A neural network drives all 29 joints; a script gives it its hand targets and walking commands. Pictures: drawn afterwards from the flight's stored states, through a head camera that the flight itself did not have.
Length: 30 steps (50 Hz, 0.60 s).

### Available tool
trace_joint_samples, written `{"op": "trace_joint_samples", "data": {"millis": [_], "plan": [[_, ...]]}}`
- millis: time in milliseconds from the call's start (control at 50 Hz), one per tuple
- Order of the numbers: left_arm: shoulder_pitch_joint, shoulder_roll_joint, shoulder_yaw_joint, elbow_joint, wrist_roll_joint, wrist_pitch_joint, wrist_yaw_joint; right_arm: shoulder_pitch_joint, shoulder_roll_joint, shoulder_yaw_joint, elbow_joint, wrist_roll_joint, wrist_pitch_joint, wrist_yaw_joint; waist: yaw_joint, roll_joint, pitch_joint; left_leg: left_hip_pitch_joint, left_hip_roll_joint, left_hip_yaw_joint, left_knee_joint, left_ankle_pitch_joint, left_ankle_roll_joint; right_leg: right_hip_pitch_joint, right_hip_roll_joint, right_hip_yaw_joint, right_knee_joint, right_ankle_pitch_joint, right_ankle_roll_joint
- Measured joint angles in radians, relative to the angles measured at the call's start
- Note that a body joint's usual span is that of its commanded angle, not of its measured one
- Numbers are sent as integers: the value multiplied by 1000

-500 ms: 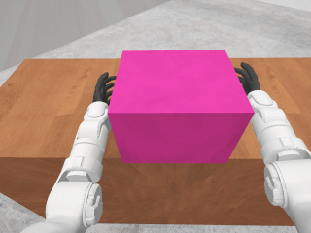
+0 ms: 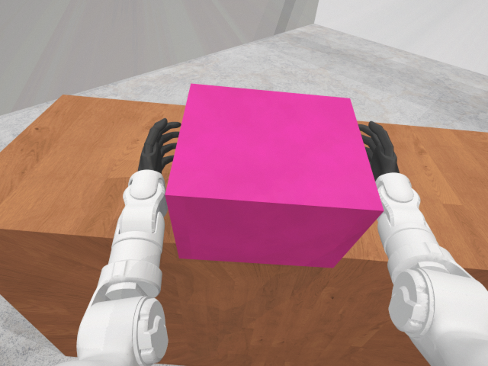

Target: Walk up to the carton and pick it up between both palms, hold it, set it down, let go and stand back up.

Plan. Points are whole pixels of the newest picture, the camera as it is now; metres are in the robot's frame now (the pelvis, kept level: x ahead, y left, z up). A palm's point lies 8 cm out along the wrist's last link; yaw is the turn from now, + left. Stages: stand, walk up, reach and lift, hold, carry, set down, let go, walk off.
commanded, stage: reach and lift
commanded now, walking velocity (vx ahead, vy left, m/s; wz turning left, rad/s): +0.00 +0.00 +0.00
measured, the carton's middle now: (264, 178) +0.42 +0.00 +0.12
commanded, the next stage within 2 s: none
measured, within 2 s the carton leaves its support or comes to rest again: neither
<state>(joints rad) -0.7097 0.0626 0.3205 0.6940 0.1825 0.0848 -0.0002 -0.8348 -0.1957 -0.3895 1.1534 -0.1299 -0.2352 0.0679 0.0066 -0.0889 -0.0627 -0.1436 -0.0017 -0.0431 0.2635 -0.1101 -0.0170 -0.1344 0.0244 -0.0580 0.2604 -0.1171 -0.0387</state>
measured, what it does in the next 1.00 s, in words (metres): stands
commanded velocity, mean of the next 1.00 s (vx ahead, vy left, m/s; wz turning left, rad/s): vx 0.00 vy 0.00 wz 0.00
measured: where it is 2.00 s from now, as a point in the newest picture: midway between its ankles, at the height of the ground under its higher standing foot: outside the picture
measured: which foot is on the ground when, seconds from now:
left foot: down 0.00-1.00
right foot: down 0.00-1.00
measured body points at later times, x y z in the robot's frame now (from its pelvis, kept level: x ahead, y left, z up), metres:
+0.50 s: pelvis +0.02 +0.01 +0.00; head -0.02 +0.03 +0.45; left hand +0.43 +0.18 +0.20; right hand +0.43 -0.21 +0.20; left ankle +0.02 +0.13 -0.75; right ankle +0.02 -0.09 -0.75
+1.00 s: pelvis +0.00 +0.02 +0.00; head -0.07 +0.04 +0.44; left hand +0.38 +0.20 +0.24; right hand +0.39 -0.19 +0.24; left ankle +0.02 +0.13 -0.75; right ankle +0.02 -0.09 -0.75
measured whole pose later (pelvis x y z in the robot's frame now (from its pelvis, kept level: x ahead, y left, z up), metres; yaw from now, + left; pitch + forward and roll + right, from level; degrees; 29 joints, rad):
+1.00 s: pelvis +0.00 +0.02 +0.00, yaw +0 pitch -4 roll -1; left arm -0.72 0.12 0.30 0.22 0.11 0.80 0.01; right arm -0.86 -0.24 -0.12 0.72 0.28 0.45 -0.07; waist -0.09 -0.02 -0.10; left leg -0.11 -0.01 -0.04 0.34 -0.16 0.01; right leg -0.07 0.02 -0.05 0.27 -0.13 -0.01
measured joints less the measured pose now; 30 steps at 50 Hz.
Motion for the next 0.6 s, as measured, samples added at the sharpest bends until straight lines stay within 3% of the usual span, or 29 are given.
{"op": "trace_joint_samples", "data": {"millis": [160,260,440,600], "plan": [[35,19,-97,-55,-75,123,67,23,-22,79,-15,94,86,20,-16,6,-60,-54,-2,15,10,4,9,-52,-5,4,-1,12,7],[3,20,-112,-51,-94,191,78,29,-42,119,-39,153,154,17,-18,21,-84,-48,-1,25,14,-8,13,-47,-5,11,0,5,11],[-60,35,-76,-96,-95,297,62,-8,-58,189,-130,242,279,-21,-26,50,-58,5,1,32,13,-29,17,7,-4,15,-6,-13,15],[16,46,-44,-248,-86,394,29,3,-48,304,-259,335,390,-93,-46,53,-20,54,2,16,28,-56,15,76,-1,2,-21,-29,18]]}}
